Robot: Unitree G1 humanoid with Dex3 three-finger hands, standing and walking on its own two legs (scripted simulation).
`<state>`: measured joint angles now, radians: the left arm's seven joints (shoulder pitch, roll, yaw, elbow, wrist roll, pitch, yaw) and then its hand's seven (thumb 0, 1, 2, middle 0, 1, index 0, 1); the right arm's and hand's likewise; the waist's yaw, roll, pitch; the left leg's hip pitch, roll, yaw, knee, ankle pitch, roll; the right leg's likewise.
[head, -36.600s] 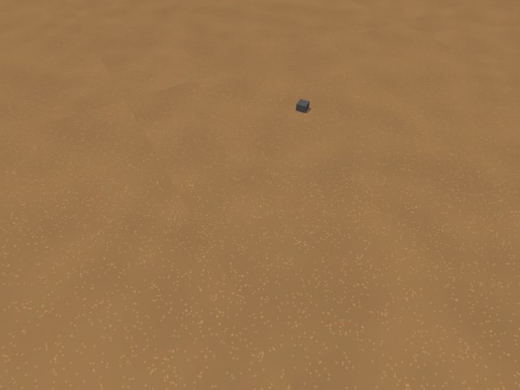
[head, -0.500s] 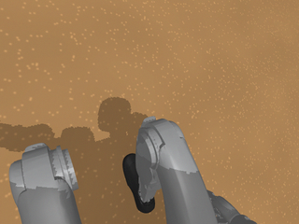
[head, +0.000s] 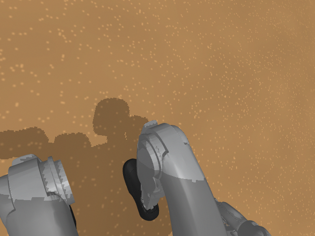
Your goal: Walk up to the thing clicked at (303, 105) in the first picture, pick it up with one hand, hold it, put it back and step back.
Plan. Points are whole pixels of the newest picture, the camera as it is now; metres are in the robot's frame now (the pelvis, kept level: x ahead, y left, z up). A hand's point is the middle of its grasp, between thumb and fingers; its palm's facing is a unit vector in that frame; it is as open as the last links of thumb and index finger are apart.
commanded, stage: open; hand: left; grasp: from above
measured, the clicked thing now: out of the picture +0.41 +0.37 -0.27
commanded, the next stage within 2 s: withdraw in 1.00 s
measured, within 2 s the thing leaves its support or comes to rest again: neither
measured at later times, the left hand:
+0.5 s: hand out of the picture +0.41 +0.36 -0.24, palm faces -0.42 -0.17 -0.89, open 11.8 cm
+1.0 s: hand out of the picture +0.41 +0.36 -0.24, palm faces -0.43 -0.18 -0.88, open 14.3 cm
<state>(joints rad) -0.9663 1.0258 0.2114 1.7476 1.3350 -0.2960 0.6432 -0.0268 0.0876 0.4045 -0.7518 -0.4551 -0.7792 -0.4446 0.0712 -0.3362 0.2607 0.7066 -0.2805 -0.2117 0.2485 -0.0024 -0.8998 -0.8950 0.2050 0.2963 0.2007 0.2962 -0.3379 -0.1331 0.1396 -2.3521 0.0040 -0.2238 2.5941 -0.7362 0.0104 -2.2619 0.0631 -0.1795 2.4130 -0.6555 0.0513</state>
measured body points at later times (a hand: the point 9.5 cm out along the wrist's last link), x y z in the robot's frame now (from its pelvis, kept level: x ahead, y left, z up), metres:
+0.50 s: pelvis +0.00 +0.00 +0.00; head +0.26 +0.14 +0.34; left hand +0.43 +0.36 -0.19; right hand +0.08 -0.26 -0.05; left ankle +0.06 +0.12 -0.26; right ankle +0.11 -0.11 -0.26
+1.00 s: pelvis +0.00 +0.00 +0.01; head +0.26 +0.14 +0.34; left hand +0.43 +0.37 -0.19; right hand +0.07 -0.25 -0.05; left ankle +0.06 +0.12 -0.26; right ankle +0.11 -0.11 -0.26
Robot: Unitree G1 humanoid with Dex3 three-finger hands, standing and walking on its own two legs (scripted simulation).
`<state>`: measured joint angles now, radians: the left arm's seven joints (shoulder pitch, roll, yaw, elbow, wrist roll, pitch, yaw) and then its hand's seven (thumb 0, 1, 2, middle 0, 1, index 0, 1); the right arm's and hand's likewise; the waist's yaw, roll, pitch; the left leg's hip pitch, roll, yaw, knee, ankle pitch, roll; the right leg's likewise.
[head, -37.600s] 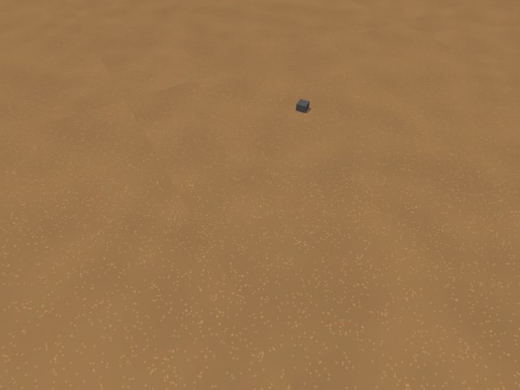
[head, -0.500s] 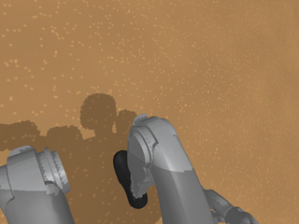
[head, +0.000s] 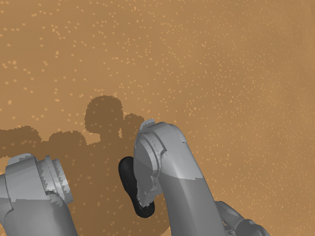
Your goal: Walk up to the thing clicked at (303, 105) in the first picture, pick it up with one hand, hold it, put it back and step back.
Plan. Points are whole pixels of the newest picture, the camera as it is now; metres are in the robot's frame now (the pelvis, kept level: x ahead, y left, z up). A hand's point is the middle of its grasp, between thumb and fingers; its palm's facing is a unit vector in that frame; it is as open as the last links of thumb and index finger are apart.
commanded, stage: withdraw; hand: left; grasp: from above
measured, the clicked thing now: out of the picture +0.41 +0.38 -0.27
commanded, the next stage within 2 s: home in 0.98 s
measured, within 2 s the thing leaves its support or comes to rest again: neither
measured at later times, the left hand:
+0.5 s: hand out of the picture +0.42 +0.40 -0.12, palm faces -0.30 -0.07 -0.95, open 14.2 cm
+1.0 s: hand out of the picture +0.39 +0.38 -0.13, palm faces -0.46 -0.11 -0.88, open 14.1 cm
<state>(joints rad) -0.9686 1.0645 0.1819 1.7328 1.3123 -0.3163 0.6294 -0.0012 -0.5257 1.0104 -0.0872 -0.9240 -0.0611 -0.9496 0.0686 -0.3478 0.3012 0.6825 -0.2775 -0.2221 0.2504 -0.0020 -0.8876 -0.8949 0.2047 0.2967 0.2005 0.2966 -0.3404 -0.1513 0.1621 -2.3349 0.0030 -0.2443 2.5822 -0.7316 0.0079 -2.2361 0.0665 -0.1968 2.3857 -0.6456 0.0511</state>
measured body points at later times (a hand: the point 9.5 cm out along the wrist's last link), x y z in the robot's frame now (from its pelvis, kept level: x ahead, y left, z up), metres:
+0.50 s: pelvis +0.01 +0.00 +0.03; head +0.22 +0.11 +0.41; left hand +0.43 +0.40 -0.07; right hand +0.12 -0.25 -0.06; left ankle +0.06 +0.12 -0.26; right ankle +0.12 -0.11 -0.26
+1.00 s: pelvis -0.01 -0.01 +0.03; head +0.21 +0.11 +0.41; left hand +0.40 +0.38 -0.07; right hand +0.10 -0.28 -0.06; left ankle +0.06 +0.12 -0.26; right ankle +0.12 -0.11 -0.26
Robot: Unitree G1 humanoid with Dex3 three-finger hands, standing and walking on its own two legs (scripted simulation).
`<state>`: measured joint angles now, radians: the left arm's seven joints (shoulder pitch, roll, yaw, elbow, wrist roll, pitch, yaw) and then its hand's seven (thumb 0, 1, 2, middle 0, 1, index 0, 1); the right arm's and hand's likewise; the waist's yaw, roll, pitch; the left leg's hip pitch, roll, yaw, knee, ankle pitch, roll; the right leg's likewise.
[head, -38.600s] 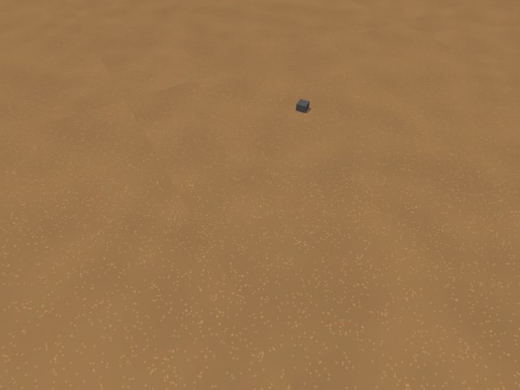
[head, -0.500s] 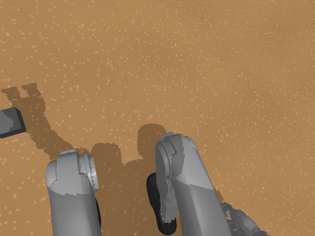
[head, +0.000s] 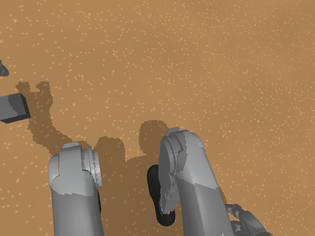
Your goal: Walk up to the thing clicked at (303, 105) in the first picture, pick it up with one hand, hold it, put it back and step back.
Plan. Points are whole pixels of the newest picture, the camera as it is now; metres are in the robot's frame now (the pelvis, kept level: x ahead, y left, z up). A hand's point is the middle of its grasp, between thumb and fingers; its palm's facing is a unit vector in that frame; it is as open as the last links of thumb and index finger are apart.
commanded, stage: home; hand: left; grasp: from above
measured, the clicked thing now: (13, 108) +0.46 +0.34 -0.30
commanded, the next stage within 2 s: none
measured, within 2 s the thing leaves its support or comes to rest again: neither
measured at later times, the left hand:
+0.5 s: hand out of the picture +0.39 +0.32 -0.04, palm faces -0.36 -0.45 -0.82, open 10.5 cm
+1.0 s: hand out of the picture +0.26 +0.24 +0.18, palm faces +0.07 -0.92 -0.38, open 7.4 cm
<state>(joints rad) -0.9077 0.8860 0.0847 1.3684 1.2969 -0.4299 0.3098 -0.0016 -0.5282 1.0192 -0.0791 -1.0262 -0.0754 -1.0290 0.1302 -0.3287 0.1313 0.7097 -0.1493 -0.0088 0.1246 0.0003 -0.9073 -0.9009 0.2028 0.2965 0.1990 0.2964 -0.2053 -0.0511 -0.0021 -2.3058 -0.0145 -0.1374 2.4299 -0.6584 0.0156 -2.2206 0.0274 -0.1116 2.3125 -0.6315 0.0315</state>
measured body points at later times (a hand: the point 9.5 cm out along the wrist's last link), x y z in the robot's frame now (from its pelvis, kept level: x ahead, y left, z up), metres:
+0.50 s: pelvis +0.02 +0.00 +0.09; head +0.23 +0.05 +0.48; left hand +0.40 +0.34 +0.01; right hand +0.11 -0.26 -0.04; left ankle +0.08 +0.12 -0.29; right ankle +0.12 -0.12 -0.29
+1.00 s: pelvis +0.04 +0.00 +0.27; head +0.15 +0.04 +0.71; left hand +0.25 +0.29 +0.21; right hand +0.27 -0.21 +0.19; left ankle +0.08 +0.12 -0.29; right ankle +0.12 -0.12 -0.29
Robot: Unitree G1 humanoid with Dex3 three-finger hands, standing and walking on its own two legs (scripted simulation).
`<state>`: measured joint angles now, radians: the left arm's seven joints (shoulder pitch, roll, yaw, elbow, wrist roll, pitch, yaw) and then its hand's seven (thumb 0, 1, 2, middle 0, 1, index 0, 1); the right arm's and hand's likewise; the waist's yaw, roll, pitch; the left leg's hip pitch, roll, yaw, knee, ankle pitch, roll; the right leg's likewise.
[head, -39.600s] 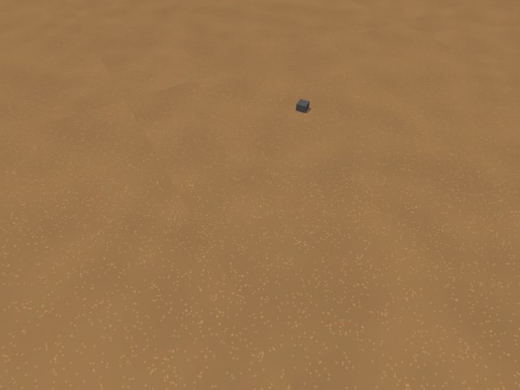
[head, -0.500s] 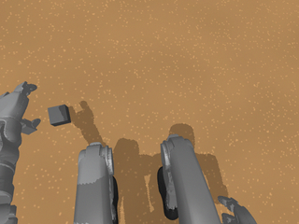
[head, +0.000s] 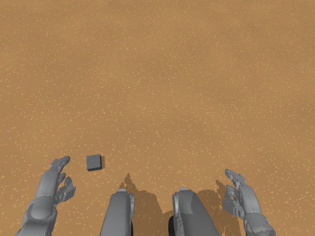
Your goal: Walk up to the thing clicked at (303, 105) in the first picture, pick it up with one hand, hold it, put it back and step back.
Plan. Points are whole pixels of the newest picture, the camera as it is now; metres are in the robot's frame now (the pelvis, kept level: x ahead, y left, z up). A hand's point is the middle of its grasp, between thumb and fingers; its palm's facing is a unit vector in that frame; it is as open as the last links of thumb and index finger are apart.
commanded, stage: home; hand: left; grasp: from above
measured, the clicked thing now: (94, 162) +0.46 +0.28 -0.58
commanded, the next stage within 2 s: none
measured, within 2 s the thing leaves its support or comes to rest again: neither
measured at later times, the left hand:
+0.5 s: hand (58, 198) +0.21 +0.18 +0.07, palm faces +0.09 -0.97 -0.21, open 7.4 cm
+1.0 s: hand (60, 200) +0.21 +0.18 +0.07, palm faces +0.09 -0.98 -0.20, open 7.4 cm
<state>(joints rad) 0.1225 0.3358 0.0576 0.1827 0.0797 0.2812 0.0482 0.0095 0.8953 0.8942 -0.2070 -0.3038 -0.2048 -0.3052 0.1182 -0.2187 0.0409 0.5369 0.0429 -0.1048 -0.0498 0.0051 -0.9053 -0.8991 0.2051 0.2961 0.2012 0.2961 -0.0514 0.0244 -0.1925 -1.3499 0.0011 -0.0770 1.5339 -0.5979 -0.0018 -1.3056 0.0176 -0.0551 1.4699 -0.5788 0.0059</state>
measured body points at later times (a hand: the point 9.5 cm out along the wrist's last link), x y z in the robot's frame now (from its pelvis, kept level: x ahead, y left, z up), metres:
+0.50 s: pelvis +0.06 +0.00 +0.11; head +0.07 +0.00 +0.56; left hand +0.20 +0.24 +0.09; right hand +0.21 -0.24 +0.05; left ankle +0.06 +0.11 -0.57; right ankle +0.06 -0.13 -0.57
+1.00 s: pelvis +0.05 +0.00 +0.12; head +0.07 +0.00 +0.57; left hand +0.20 +0.23 +0.08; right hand +0.22 -0.24 +0.05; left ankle +0.06 +0.11 -0.57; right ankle +0.06 -0.13 -0.57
